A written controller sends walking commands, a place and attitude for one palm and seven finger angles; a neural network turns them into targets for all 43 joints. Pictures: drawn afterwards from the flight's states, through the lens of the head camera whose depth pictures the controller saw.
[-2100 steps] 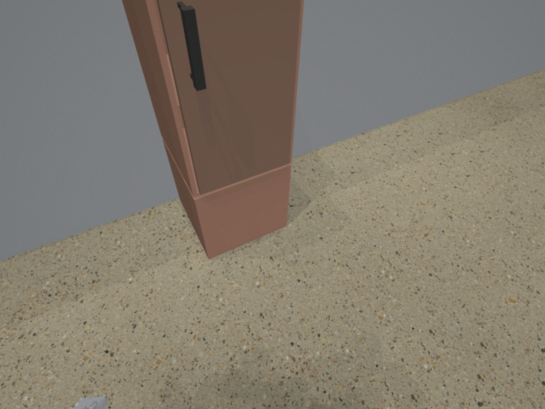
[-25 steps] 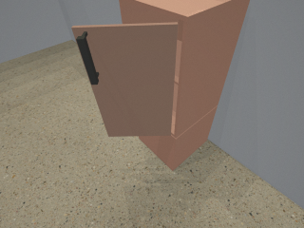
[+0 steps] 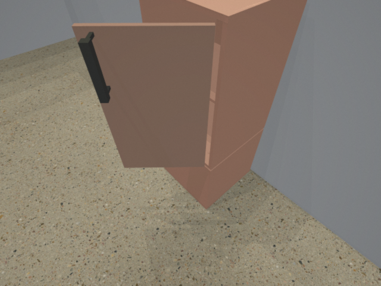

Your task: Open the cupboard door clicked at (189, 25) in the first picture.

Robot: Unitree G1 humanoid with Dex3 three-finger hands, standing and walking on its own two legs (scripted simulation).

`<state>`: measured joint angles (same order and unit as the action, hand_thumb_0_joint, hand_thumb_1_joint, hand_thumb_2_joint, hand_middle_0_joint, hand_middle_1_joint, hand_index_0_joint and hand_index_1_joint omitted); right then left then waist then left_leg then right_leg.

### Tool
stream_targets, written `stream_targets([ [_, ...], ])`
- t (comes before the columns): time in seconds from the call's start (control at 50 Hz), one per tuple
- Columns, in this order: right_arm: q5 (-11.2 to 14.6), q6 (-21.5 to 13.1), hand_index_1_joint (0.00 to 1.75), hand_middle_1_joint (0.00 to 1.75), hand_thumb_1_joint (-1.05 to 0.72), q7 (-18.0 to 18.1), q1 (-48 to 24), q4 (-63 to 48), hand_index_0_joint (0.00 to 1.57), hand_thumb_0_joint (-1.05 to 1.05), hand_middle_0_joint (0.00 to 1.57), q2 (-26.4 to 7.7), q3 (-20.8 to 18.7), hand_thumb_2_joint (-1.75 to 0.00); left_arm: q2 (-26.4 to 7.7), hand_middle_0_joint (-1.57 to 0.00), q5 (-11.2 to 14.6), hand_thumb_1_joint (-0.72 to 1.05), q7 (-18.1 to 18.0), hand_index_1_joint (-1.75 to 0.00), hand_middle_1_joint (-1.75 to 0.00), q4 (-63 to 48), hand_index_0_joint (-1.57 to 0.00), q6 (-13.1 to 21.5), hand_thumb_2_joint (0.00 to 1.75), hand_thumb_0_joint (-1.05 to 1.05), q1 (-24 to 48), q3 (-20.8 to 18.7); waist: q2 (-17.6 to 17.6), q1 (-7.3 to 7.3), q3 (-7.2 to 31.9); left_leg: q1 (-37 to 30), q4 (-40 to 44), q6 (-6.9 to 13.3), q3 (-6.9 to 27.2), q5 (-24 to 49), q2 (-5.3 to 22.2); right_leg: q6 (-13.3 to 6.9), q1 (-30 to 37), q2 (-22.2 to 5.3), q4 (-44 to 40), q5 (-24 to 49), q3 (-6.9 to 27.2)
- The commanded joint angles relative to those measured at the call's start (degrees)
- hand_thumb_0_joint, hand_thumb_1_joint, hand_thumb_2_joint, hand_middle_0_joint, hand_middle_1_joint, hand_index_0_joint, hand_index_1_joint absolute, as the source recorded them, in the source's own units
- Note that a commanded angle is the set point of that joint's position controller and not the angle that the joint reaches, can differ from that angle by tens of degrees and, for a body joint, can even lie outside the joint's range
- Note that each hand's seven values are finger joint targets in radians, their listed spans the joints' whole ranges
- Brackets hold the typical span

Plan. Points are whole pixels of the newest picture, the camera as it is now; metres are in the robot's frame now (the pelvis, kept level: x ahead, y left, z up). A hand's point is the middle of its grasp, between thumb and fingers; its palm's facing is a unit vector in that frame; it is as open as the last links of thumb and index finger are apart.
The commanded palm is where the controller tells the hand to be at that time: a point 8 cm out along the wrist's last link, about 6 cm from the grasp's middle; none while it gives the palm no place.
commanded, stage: look again from close up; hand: left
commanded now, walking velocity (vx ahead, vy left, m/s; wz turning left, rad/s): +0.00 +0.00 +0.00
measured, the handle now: (98, 69) +0.60 +0.28 +0.15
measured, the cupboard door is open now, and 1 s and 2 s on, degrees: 49 49 49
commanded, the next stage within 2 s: shuffle to correct the standing spot in 0.14 s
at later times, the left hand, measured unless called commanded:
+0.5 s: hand out of the picture +0.02 +0.18 -0.19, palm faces +0.11 -0.98 -0.17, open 7.3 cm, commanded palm none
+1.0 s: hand out of the picture +0.15 +0.19 -0.18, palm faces +0.05 -0.97 -0.22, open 7.3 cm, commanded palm none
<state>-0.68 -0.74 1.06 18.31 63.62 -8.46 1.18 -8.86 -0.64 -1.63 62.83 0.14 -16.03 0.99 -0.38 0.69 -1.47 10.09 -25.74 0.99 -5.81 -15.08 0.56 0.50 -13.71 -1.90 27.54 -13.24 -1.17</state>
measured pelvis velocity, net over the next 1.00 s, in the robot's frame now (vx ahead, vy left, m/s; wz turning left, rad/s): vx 0.08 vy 0.01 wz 0.06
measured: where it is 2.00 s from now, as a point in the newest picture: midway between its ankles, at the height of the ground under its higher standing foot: outside the picture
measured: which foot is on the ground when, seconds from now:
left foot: down 0.00-1.00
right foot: down 0.00-0.52, up 0.54-0.84, down 0.86-1.00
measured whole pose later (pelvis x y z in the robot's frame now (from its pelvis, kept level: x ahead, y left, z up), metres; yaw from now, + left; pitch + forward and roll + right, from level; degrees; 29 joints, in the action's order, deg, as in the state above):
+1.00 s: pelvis +0.08 +0.01 -0.01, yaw +3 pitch +0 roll +0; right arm -0.2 1.1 2.3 14.7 60.9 -7.2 -1.8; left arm -9.1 -1.2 -2.4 56.4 0.1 -9.0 -1.1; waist 0.0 1.7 -4.7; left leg 14.2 -42.1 0.0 -3.0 -29.3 -0.6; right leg -1.6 -19.0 -1.8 33.9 -14.9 -4.0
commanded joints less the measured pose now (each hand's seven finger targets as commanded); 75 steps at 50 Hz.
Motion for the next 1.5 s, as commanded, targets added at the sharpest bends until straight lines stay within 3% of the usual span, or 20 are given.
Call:
stream_targets([
  [0.0,0.0,-1.1,0.3,0.3,-0.9,0.5,2.4,-1.4,0.2,0.0,0.2,-5.4,-1.4,-0.9,-5.4,-0.2,0.0,0.9,-0.4,-0.3,-0.3,-1.7,-0.2,1.2,0.9,0.0,-3.4,-1.3,0.7,-0.8,-2.0,2.8,6.1,0.9,5.7,3.8,5.6,-2.7,0.8,-4.0,-4.5,5.6,4.9],
  [0.22,0.0,-1.2,0.3,0.3,-0.9,0.8,1.9,-0.5,0.2,0.0,0.2,-4.9,-1.5,-0.9,-5.2,-0.2,-0.1,0.9,-0.5,-0.3,-0.3,-1.4,-0.2,1.5,0.9,0.0,-3.7,-1.5,1.3,-0.54,-1.3,0.2,4.9,0.6,4.8,7.8,5.8,-2.8,1.5,-4.2,-4.4,11.4,5.0],
  [0.28,-0.1,-0.6,0.3,0.3,-0.9,0.4,1.5,-1.1,0.2,0.0,0.2,-5.6,-1.8,-0.9,-6.8,-0.2,-0.4,0.9,-0.4,-0.3,-0.3,-2.1,-0.2,1.3,0.9,0.0,-4.2,-2.4,1.9,-1.19,-2.6,3.3,2.2,0.6,3.7,0.2,4.2,-3.9,1.9,-5.4,-4.5,2.3,6.3],
  [0.38,-0.5,0.6,0.3,0.3,-0.9,-0.1,-1.0,-4.7,0.2,0.0,0.2,-5.0,-2.4,-0.9,-10.5,-0.2,-0.8,0.9,-0.5,-0.3,-0.3,-3.4,-0.2,0.8,0.9,0.0,-7.7,-5.0,11.4,-2.92,-4.9,14.4,-13.3,-0.4,1.2,-10.3,1.1,-10.6,3.8,-16.5,-13.9,-8.3,19.5],
  [0.42,-0.3,0.0,0.3,0.3,-0.9,-0.4,-0.9,-5.6,0.2,0.0,0.2,-4.7,-2.4,-0.9,-10.5,-0.2,-1.1,0.9,-0.6,-0.3,-0.3,-4.3,-0.2,1.0,0.9,0.0,-6.9,-5.5,9.0,-2.44,-3.6,13.9,-11.9,-0.2,2.3,-11.2,1.6,-11.6,4.7,-17.4,-11.1,-0.2,17.2],
  [0.46,-0.2,-0.6,0.3,0.3,-0.9,-0.4,3.9,-4.2,0.2,0.0,0.2,-4.2,-2.3,-0.9,-9.9,-0.2,-0.8,0.9,-0.3,-0.3,-0.3,-5.4,-0.2,0.8,0.9,0.0,-3.6,-5.4,6.0,0.17,-1.2,1.7,0.4,0.0,1.4,-3.6,1.0,-8.5,-1.1,-13.0,-3.9,2.0,9.2],
  [0.48,-0.5,-0.9,0.3,0.3,-0.9,-0.2,6.5,-3.3,0.2,0.0,0.2,-6.0,-2.7,-0.9,-7.6,-0.2,-0.8,0.9,-0.1,-0.3,-0.3,-6.4,-0.2,0.4,0.9,0.0,-2.6,-5.0,-1.5,1.05,-1.2,-4.2,4.1,1.5,5.4,0.2,4.1,-5.8,-6.6,-7.1,2.7,-4.0,3.6],
  [0.5,-1.1,-0.7,0.3,0.3,-0.9,-0.1,9.0,-3.3,0.2,0.0,0.2,-10.2,-3.5,-0.9,-5.2,-0.2,-0.8,0.9,0.3,-0.3,-0.3,-7.7,-0.2,0.0,0.9,0.0,-1.6,-4.6,-12.9,1.87,-1.4,-6.9,7.8,6.0,16.5,1.2,13.0,-2.7,-14.1,-0.9,13.1,-13.4,-4.6],
  [0.52,-1.1,-0.6,0.3,0.3,-0.9,0.1,11.2,-3.1,0.2,0.0,0.2,-10.6,-3.6,-0.9,-4.0,-0.2,-1.4,0.9,0.1,-0.3,-0.3,-9.0,-0.2,0.0,0.9,0.0,1.6,-4.1,-16.8,3.21,-4.2,-6.9,13.0,10.1,22.7,1.9,17.2,-2.4,-20.6,1.1,24.1,-21.8,-5.0],
  [0.58,-1.1,-1.7,0.3,0.3,-0.9,0.8,6.6,-4.9,0.2,0.0,0.2,-6.6,-2.4,-0.9,-3.0,-0.2,-1.0,0.9,0.9,-0.3,-0.3,-8.0,-0.2,0.7,0.9,0.0,2.6,-3.6,-2.4,0.56,-5.8,-4.1,11.3,13.5,20.4,18.0,17.4,-2.8,-22.8,-3.2,34.5,-14.4,-0.3],
  [0.64,-0.7,-3.0,0.3,0.3,-0.9,1.7,4.7,-4.7,0.2,0.0,0.2,-6.3,-1.6,-0.9,-0.7,-0.2,-0.3,0.9,0.6,-0.3,-0.3,-5.9,-0.2,0.3,0.9,0.0,-0.8,-2.6,-3.6,-1.45,-0.6,-6.3,7.6,10.7,10.2,46.8,14.0,-0.7,-14.4,-3.1,25.7,-8.5,-0.4],
  [0.7,-0.4,-2.6,0.3,0.3,-0.9,2.2,4.0,-4.0,0.2,0.0,0.2,-6.9,-1.9,-0.9,-1.7,-0.2,-0.1,0.9,-0.1,-0.3,-0.3,-5.6,-0.2,-0.1,0.9,0.0,-0.2,-2.3,-5.2,-0.98,0.8,-7.9,5.0,8.3,8.3,55.9,13.5,-0.5,-8.1,-1.5,13.6,-4.9,-1.6],
  [0.8,-0.1,-1.1,0.3,0.3,-0.9,2.3,3.3,-3.7,0.2,0.0,0.2,-6.9,-3.5,-0.9,-4.8,-0.2,-0.4,0.9,-0.6,-0.3,-0.3,-6.7,-0.2,0.0,0.9,0.0,-0.3,-3.5,-4.4,-1.63,0.2,-7.7,-0.5,4.6,7.9,50.7,11.9,-1.2,-2.5,-1.0,1.5,4.9,-1.4],
  [0.86,0.4,-0.3,0.3,0.3,-0.9,2.0,4.3,-4.7,0.2,0.0,0.2,-5.3,-4.5,-0.9,-8.8,-0.2,-0.4,0.9,-0.9,-0.3,-0.3,-6.2,-0.2,0.8,0.9,0.0,-3.5,-4.2,4.1,-1.18,5.3,3.6,-8.7,0.2,3.7,17.7,3.3,-7.4,9.1,-12.7,5.9,48.0,9.2],
  [0.92,0.5,1.1,0.3,0.3,-0.9,1.5,1.9,-4.9,0.2,0.0,0.2,-2.2,-4.2,-0.9,-9.4,-0.2,-0.7,0.9,-1.5,-0.3,-0.3,-6.9,-0.2,0.4,0.9,0.0,-2.6,-4.3,14.8,-2.41,6.7,8.8,-20.7,-1.5,4.0,-19.2,-0.1,-14.8,8.3,-18.9,-1.3,49.9,14.5],
  [1.04,0.2,1.2,0.3,0.3,-0.9,0.7,5.8,-3.0,0.2,0.0,0.2,-1.0,-3.7,-0.9,-9.6,-0.2,-0.3,0.9,-0.9,-0.3,-0.3,-9.6,-0.2,-0.6,0.9,0.0,4.7,-4.7,7.9,1.38,3.7,-2.8,-0.8,-1.8,2.4,-0.8,0.0,-7.6,-5.3,-10.9,-2.7,11.6,9.2],
  [1.08,-0.5,0.6,0.3,0.3,-0.9,0.8,2.9,-4.7,0.2,0.0,0.2,-4.5,-3.9,-0.9,-6.1,-0.2,-0.1,0.9,-0.3,-0.3,-0.3,-10.7,-0.2,-1.3,0.9,0.0,4.7,-4.1,-4.2,-0.29,-0.8,2.5,6.3,1.7,11.8,0.0,8.1,-2.8,-8.3,-3.1,-0.9,-4.4,4.4],
  [1.12,-0.7,0.0,0.3,0.3,-0.9,0.7,-2.5,-6.8,0.2,0.0,0.2,-6.4,-3.8,-0.9,-4.6,-0.2,-0.5,0.9,-0.2,-0.3,-0.3,-10.3,-0.2,-1.8,0.9,0.0,4.9,-3.7,-10.6,-1.71,-4.5,14.0,12.8,4.8,16.4,-1.9,12.7,-1.2,-0.5,-0.7,5.3,-4.1,-0.2],
  [1.28,-0.1,-0.3,0.3,0.3,-0.9,0.8,-1.3,-6.0,0.2,0.0,0.2,-5.5,-2.9,-0.9,-5.0,-0.2,-0.4,0.9,0.2,-0.3,-0.3,-5.7,-0.2,-0.3,0.9,0.0,-0.7,-2.1,0.4,-1.66,-2.9,7.5,9.2,1.5,9.3,-4.0,6.4,-1.8,1.2,-3.3,-4.5,2.6,4.2],
  [1.48,0.2,-0.8,0.3,0.3,-0.9,0.9,2.0,-2.0,0.2,0.0,0.2,-4.7,-1.5,-0.9,-4.2,-0.2,-0.2,0.9,-0.1,-0.3,-0.3,-1.5,-0.2,0.8,0.9,0.0,-4.2,-1.1,0.8,-1.0,-2.8,3.3,9.2,1.0,7.5,0.3,5.8,-2.1,1.2,-3.9,-6.9,4.3,4.5],
])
